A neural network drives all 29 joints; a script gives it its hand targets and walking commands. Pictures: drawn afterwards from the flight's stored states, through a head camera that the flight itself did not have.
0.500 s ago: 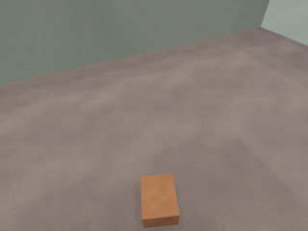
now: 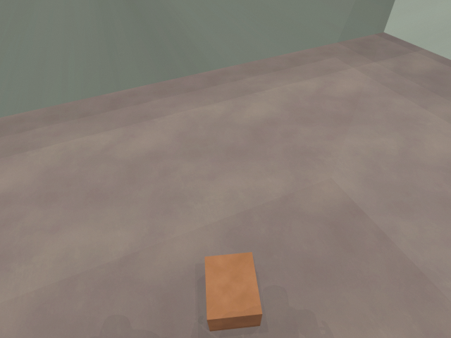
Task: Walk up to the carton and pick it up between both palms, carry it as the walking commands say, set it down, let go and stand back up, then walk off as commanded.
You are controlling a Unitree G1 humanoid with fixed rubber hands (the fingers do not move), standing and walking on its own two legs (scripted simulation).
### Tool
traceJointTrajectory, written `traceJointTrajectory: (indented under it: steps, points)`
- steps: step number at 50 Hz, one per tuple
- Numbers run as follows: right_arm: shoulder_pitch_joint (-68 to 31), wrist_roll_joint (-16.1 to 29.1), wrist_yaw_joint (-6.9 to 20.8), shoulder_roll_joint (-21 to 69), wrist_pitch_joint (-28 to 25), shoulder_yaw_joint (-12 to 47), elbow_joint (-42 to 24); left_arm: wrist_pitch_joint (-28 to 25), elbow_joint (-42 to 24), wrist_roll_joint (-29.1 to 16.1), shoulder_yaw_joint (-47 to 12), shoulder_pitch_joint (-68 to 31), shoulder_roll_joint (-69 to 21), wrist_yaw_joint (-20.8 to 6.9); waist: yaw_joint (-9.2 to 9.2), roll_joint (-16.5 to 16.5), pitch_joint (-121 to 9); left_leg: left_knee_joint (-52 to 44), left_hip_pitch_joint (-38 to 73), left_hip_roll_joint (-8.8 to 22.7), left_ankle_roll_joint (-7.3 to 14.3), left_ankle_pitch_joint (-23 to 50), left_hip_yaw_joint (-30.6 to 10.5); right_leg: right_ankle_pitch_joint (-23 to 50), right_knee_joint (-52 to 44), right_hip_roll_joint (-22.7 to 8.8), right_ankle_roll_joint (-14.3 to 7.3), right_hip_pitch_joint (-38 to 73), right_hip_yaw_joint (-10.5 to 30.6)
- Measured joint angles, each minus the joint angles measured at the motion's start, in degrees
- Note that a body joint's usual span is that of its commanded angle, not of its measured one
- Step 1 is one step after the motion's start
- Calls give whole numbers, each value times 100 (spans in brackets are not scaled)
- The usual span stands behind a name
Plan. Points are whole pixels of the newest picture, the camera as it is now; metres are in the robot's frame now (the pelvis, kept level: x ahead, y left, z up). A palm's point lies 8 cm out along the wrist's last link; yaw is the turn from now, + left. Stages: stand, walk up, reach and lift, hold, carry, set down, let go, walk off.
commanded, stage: stand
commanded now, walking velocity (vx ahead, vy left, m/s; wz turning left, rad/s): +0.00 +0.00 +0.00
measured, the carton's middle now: (231, 290) +0.47 +0.05 -0.69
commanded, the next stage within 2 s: none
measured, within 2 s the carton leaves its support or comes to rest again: neither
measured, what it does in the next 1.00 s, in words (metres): stands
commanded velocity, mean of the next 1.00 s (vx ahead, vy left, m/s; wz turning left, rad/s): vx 0.00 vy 0.00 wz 0.00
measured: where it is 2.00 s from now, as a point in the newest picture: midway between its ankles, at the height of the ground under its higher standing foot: outside the picture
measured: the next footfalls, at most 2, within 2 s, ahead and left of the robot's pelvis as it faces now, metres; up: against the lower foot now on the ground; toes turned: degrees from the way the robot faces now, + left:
none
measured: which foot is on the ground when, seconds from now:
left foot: down 0.00-1.00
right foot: down 0.00-1.00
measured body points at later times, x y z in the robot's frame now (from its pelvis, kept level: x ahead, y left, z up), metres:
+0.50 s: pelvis +0.00 +0.00 +0.00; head +0.00 +0.00 +0.45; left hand +0.11 +0.28 -0.11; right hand +0.12 -0.26 -0.12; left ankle +0.00 +0.13 -0.73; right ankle +0.02 -0.12 -0.73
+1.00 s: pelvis +0.00 +0.00 +0.00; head +0.00 +0.00 +0.45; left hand +0.10 +0.28 -0.11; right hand +0.10 -0.27 -0.13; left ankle +0.00 +0.13 -0.73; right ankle +0.02 -0.12 -0.73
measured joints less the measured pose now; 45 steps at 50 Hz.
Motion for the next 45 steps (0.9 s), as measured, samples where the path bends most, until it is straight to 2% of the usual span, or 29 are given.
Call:
traceJointTrajectory:
  steps: [18, 45]
  points:
    - [-386, 0, 0, 0, -118, 0, 67, -122, 224, 0, -1, -357, 334, 0, 0, 0, 11, -4, 0, 0, 8, -13, 0, -13, 0, 0, -1, -2, 0]
    - [-545, 0, 0, 0, -146, 0, 588, -155, 753, 0, -1, -639, 360, 0, 0, 0, 11, -114, 0, 5, 8, 75, -1, 74, -107, 0, -1, -3, 0]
